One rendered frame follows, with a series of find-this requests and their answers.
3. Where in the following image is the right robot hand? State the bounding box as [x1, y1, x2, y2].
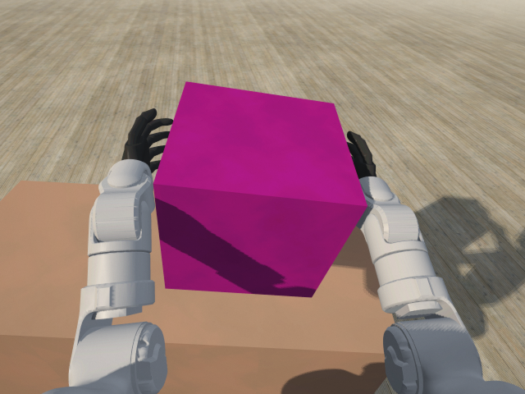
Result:
[347, 131, 377, 179]

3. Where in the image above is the left robot hand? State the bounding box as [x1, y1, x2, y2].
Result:
[121, 108, 173, 173]

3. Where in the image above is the right robot upper arm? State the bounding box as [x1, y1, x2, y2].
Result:
[383, 318, 525, 394]

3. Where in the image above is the left robot forearm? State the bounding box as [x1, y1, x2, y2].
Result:
[69, 159, 155, 387]

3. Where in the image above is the left robot upper arm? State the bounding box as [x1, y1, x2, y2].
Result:
[42, 322, 167, 394]

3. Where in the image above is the pedestal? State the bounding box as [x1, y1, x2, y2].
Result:
[0, 181, 395, 394]

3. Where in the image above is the right robot forearm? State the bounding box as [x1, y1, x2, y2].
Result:
[356, 176, 482, 372]

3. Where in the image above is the carton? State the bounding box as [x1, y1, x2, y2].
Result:
[153, 81, 368, 297]

